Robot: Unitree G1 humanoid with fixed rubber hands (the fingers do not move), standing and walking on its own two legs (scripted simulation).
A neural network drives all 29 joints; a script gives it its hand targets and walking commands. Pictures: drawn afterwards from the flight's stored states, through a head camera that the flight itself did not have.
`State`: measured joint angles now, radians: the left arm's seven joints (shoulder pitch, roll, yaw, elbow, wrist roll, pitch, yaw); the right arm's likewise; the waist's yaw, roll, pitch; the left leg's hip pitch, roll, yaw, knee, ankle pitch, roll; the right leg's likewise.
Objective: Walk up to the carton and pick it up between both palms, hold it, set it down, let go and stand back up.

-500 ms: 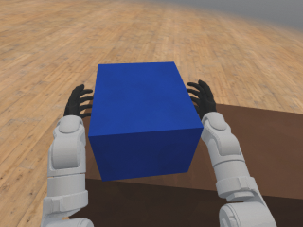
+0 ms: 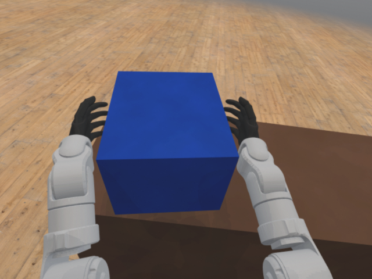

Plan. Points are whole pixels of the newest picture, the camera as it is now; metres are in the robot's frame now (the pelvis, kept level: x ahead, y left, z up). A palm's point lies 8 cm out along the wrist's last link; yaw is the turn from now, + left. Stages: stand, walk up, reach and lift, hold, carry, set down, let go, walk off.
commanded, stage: hold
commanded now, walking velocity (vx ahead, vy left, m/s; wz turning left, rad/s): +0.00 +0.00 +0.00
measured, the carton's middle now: (167, 138) +0.42 +0.02 +0.12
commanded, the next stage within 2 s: set down in 1.48 s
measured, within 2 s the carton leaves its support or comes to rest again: neither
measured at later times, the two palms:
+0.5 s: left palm (86, 139) +0.35 +0.18 +0.18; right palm (250, 149) +0.34 -0.15 +0.17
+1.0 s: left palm (86, 130) +0.36 +0.18 +0.19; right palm (247, 147) +0.35 -0.15 +0.16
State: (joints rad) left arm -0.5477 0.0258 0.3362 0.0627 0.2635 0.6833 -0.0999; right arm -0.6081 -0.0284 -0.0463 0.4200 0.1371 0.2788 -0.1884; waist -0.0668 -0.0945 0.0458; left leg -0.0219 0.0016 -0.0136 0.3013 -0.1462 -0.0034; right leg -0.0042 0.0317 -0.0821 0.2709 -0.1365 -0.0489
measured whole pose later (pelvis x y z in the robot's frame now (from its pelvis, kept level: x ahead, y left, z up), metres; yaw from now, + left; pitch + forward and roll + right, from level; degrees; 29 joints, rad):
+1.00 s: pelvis +0.01 +0.02 +0.00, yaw +1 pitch -10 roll -1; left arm -0.51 -0.01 0.32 0.00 0.28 0.70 -0.09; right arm -0.54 -0.06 0.00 0.35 0.17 0.28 -0.20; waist -0.10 0.01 0.09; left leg 0.02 -0.02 -0.01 0.30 -0.16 0.02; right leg 0.06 0.01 -0.09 0.25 -0.14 -0.02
